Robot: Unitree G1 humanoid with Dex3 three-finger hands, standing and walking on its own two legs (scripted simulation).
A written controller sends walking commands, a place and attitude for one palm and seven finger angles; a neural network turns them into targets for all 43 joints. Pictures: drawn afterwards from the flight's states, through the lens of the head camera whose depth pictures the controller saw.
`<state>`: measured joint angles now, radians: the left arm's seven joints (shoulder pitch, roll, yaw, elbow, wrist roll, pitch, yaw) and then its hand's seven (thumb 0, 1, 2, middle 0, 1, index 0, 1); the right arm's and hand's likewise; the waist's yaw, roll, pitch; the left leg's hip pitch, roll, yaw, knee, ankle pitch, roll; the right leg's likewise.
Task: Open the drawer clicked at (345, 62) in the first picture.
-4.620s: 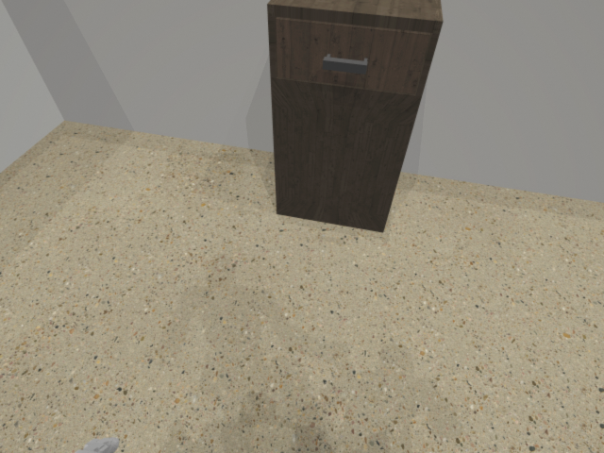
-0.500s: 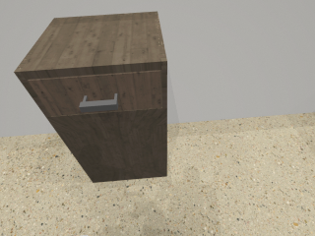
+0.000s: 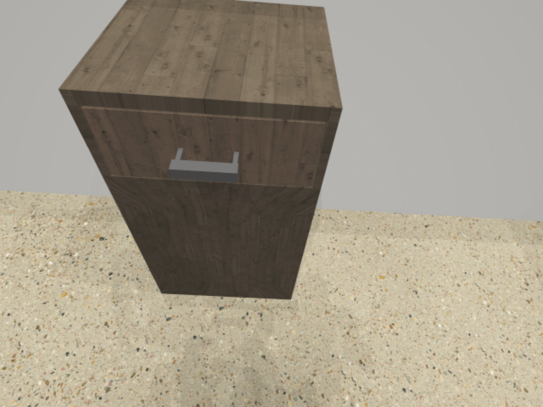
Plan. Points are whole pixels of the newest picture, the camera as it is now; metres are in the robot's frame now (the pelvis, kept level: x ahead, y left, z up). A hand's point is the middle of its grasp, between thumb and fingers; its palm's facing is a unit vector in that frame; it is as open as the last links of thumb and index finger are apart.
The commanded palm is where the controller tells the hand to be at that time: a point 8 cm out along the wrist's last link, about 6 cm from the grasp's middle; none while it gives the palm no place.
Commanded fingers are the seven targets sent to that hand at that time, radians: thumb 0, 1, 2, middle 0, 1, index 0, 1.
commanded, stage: come to a stop and stand still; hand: left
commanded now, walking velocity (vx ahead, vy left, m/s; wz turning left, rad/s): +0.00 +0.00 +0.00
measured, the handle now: (206, 162) +0.54 +0.18 +0.00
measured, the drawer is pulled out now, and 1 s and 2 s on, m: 0.00 0.00 0.00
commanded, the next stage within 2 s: look again from close up in 0.90 s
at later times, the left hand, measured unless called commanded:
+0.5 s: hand out of the picture -0.01 +0.16 -0.16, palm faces -0.01 -0.98 -0.21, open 7.3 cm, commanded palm none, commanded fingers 0.00 0.90 0.90 -0.20 -0.30 -0.20 -0.30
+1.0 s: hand out of the picture -0.04 +0.12 -0.17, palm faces +0.02 -0.99 -0.15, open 7.4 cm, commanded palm none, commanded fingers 0.00 0.90 0.90 -0.20 -0.30 -0.20 -0.30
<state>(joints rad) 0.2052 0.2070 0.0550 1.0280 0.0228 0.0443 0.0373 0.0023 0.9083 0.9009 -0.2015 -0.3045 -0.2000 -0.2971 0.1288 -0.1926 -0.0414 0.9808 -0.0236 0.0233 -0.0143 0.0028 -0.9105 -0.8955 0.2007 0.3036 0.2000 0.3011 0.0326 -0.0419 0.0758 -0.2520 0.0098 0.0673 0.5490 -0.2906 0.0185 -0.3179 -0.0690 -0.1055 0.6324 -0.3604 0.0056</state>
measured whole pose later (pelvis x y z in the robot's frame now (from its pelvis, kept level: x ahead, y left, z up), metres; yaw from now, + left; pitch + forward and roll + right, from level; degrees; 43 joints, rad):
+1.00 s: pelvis -0.01 -0.03 +0.01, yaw -1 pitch -1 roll +0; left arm 0.32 0.09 -0.01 1.15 0.01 -0.01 0.05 0.00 0.91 0.90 -0.20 -0.30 -0.20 -0.30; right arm 0.31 -0.10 0.00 1.17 -0.01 0.00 -0.03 0.00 -0.91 -0.90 0.20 0.30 0.20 0.30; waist -0.01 0.01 0.02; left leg -0.19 0.04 0.08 0.40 -0.19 -0.02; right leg -0.12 0.02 -0.06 0.41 -0.28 -0.04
